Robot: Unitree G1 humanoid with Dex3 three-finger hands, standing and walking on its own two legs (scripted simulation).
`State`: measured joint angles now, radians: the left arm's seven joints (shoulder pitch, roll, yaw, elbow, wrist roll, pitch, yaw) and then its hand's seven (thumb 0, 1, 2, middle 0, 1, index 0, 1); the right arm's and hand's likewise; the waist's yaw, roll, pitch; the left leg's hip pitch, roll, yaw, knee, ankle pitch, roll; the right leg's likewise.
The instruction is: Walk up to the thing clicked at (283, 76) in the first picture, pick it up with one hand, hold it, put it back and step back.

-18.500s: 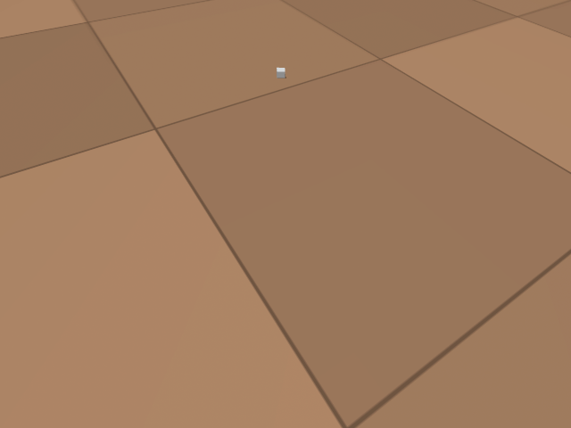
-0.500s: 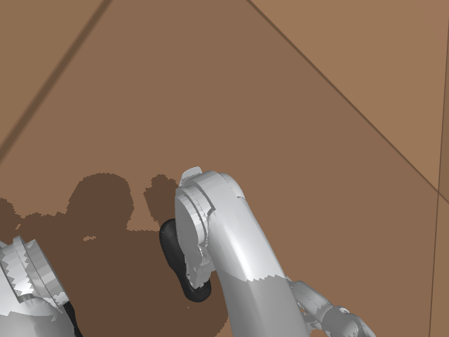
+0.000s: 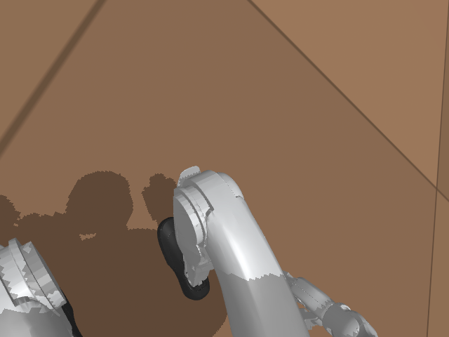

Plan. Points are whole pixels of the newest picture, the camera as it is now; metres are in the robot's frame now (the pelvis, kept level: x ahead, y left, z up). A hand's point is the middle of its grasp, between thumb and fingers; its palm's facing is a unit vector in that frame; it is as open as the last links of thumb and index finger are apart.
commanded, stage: close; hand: left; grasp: from above
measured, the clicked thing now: out of the picture +0.44 +0.39 -0.29
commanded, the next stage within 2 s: settle in 0.88 s
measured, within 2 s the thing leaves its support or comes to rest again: leaves its support in 1.18 s
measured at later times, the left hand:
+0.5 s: hand out of the picture +0.42 +0.38 -0.25, palm faces -0.38 -0.24 -0.89, open 9.6 cm
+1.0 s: hand out of the picture +0.42 +0.39 -0.25, palm faces -0.38 -0.24 -0.89, open 8.6 cm
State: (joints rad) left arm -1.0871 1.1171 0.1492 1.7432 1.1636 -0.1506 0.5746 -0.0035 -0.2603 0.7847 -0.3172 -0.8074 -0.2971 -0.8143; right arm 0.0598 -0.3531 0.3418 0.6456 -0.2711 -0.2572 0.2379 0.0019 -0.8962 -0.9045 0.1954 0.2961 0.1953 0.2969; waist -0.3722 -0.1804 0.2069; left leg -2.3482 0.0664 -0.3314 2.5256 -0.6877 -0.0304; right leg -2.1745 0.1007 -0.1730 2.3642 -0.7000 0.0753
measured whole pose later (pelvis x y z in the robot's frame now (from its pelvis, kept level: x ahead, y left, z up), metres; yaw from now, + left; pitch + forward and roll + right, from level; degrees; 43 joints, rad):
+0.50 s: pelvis +0.00 +0.00 +0.00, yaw +0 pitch +26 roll -15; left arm -1.08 1.11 0.15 1.72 1.16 -0.17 0.57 0.00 0.14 0.53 -0.59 -0.63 -0.61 -0.60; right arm 0.05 -0.35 0.35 0.63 -0.27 -0.24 0.23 0.00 -0.90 -0.90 0.20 0.30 0.20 0.30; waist -0.36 -0.18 0.20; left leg -2.35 0.07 -0.33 2.53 -0.68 -0.03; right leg -2.17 0.10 -0.17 2.36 -0.69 0.08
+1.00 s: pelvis +0.00 +0.00 +0.00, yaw +0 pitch +26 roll -15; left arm -1.05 1.11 0.16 1.70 1.17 -0.17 0.56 0.00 0.26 0.22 -0.80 -0.43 -0.82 -0.37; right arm 0.06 -0.35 0.34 0.64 -0.28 -0.23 0.24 0.00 -0.90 -0.90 0.20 0.30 0.20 0.30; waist -0.36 -0.17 0.20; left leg -2.35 0.06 -0.33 2.53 -0.69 -0.02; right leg -2.17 0.10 -0.17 2.36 -0.70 0.08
